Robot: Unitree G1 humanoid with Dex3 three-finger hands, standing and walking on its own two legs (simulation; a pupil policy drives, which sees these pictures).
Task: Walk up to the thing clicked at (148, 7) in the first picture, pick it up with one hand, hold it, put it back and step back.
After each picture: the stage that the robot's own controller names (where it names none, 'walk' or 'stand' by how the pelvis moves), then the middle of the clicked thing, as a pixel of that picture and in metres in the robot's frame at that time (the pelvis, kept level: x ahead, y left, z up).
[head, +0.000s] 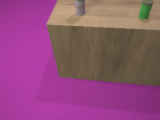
stand; (145, 9) +0.98 -0.39 -0.08
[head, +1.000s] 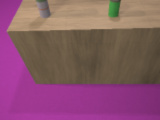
rise first; (114, 6) +0.91 -0.15 -0.05
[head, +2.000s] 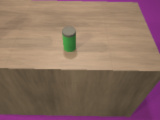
rise first; (69, 39) +0.62 +0.13 -0.05
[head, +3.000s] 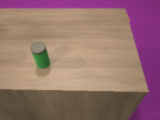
stand; (40, 55) +0.52 +0.23 -0.05
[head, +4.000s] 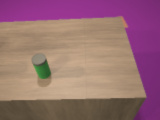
stand; (41, 66) +0.51 +0.23 -0.08
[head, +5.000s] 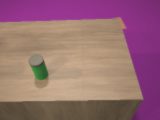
stand; (39, 67) +0.50 +0.24 -0.08
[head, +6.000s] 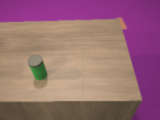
stand; (38, 68) +0.50 +0.25 -0.08
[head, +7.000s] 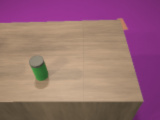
stand; (39, 68) +0.50 +0.24 -0.08
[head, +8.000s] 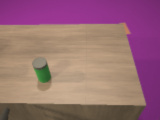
rise first; (42, 70) +0.50 +0.24 -0.08
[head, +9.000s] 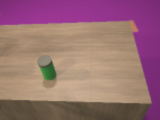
go down; (47, 68) +0.51 +0.23 -0.08
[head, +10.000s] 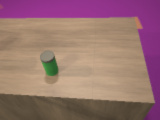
go down; (49, 63) +0.51 +0.22 -0.07
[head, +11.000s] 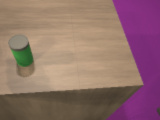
go down; (22, 51) +0.49 +0.22 -0.02
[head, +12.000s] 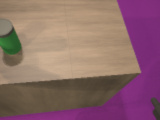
close in; (7, 38) +0.51 +0.23 +0.00
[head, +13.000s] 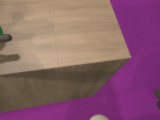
close; out of the picture +0.55 +0.23 +0.03
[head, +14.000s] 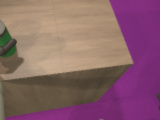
lift; (0, 39) +0.50 +0.21 +0.03
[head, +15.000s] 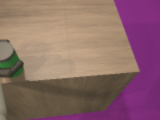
lift; (8, 60) +0.43 +0.23 +0.02
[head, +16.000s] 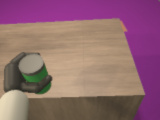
lift; (36, 75) +0.32 +0.16 +0.13
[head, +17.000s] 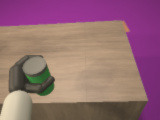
hold; (40, 77) +0.33 +0.16 +0.11
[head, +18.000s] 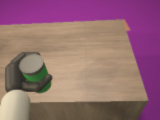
hold; (37, 74) +0.33 +0.17 +0.12
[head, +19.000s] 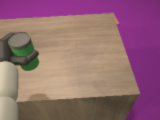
crouch; (25, 52) +0.43 +0.20 +0.11
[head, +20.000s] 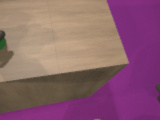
lower; out of the picture +0.52 +0.22 +0.01
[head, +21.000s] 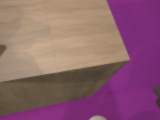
lower; out of the picture +0.53 +0.23 +0.03
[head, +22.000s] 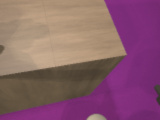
lower; out of the picture +0.53 +0.24 +0.04
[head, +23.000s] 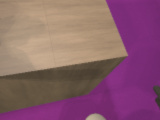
lower; out of the picture +0.54 +0.24 +0.04
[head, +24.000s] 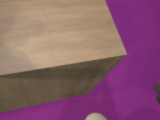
rest; out of the picture +0.54 +0.24 +0.04
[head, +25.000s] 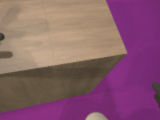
withdraw; out of the picture +0.54 +0.23 +0.04
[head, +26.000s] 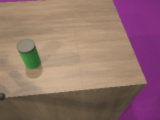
sink last; (29, 54) +0.50 +0.21 -0.02
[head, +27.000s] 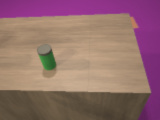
stand; (47, 57) +0.54 +0.23 -0.03
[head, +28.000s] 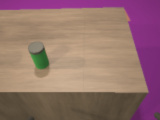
stand; (39, 55) +0.52 +0.22 -0.03
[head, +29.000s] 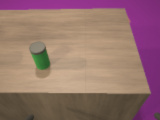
stand; (40, 56) +0.51 +0.22 -0.02
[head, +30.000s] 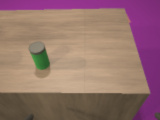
stand; (39, 56) +0.51 +0.22 -0.02
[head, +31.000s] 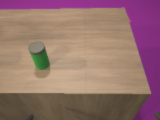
stand; (39, 56) +0.51 +0.22 -0.02
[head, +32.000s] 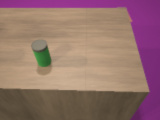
stand; (42, 53) +0.52 +0.22 -0.03
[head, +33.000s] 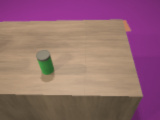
walk; (45, 62) +0.54 +0.23 -0.08
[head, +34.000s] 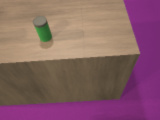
walk; (43, 29) +0.65 +0.24 -0.07
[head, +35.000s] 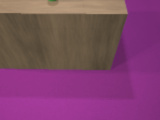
walk; out of the picture +0.97 +0.21 -0.05
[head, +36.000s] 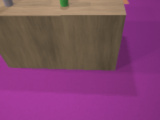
stand; out of the picture +1.15 +0.19 -0.06
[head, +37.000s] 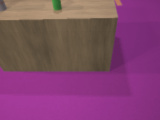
stand; (56, 1) +1.15 +0.23 -0.08
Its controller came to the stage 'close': yes
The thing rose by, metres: 0.19
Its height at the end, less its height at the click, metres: +0.00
